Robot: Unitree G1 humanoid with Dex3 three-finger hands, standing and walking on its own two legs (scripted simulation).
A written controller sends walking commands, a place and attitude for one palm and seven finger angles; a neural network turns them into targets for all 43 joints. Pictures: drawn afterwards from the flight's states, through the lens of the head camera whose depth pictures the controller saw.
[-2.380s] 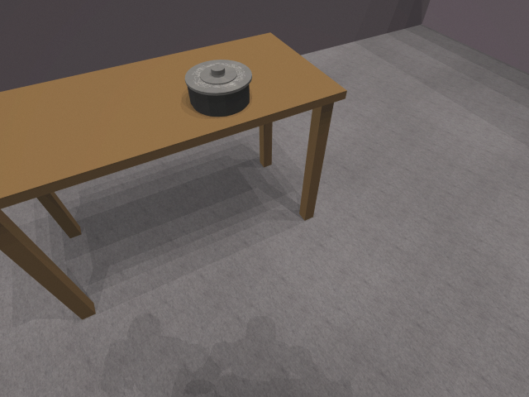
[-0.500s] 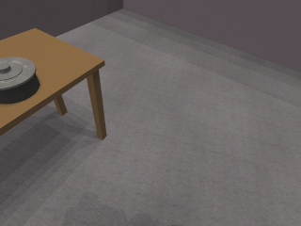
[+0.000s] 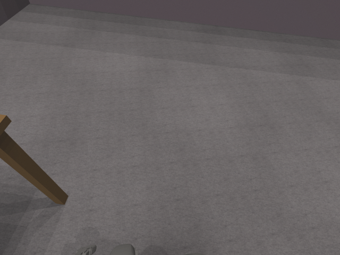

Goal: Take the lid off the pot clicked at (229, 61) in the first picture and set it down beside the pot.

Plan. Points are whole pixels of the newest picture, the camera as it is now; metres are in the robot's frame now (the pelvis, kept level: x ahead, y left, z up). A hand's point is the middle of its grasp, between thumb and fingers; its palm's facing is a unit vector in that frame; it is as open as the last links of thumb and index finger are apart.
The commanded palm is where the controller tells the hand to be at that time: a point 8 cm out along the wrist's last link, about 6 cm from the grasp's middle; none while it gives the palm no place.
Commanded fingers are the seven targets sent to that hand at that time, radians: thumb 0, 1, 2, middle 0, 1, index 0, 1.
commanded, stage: walk to a spot facing it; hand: left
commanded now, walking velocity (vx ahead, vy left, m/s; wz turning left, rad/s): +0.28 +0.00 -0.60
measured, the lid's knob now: out of the picture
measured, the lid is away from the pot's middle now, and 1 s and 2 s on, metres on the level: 0.00 0.00 0.00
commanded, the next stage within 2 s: none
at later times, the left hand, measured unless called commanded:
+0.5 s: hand (72, 205) +0.27 +0.28 -0.15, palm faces -0.22 -0.95 -0.22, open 7.4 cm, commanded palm none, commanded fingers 0.00 0.90 0.90 -0.20 -0.30 -0.20 -0.30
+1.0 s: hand (129, 157) +0.42 +0.13 -0.14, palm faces -0.58 -0.77 -0.26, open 7.4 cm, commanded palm none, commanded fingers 0.00 0.90 0.90 -0.20 -0.30 -0.20 -0.30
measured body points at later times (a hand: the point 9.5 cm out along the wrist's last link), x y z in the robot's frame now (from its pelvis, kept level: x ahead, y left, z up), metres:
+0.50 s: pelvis +0.18 +0.08 +0.02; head +0.21 +0.09 +0.47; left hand +0.28 +0.33 -0.14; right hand +0.23 -0.17 -0.10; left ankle +0.23 +0.19 -0.72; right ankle +0.11 -0.03 -0.63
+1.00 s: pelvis +0.21 +0.04 +0.02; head +0.24 +0.00 +0.46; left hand +0.45 +0.17 -0.12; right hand +0.12 -0.21 -0.13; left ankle +0.30 +0.17 -0.66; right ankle +0.19 -0.06 -0.72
